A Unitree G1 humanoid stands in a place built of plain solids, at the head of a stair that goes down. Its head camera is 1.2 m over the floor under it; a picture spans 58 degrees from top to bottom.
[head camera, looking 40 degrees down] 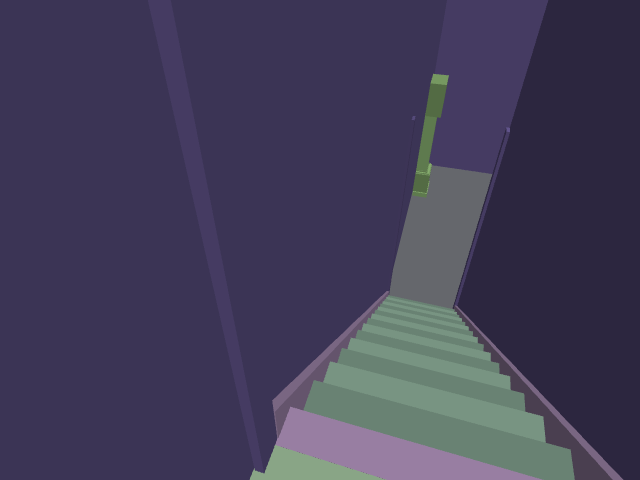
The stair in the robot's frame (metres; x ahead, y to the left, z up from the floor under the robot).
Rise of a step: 0.20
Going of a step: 0.23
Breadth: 0.86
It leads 17 degrees to the right of straight ahead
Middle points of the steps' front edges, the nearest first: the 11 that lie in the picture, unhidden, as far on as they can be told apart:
0.54 -0.32 0.00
0.75 -0.39 -0.20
0.97 -0.46 -0.41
1.19 -0.52 -0.61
1.41 -0.59 -0.81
1.62 -0.65 -1.01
1.84 -0.72 -1.22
2.06 -0.79 -1.42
2.28 -0.85 -1.62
2.49 -0.92 -1.83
2.71 -0.98 -2.03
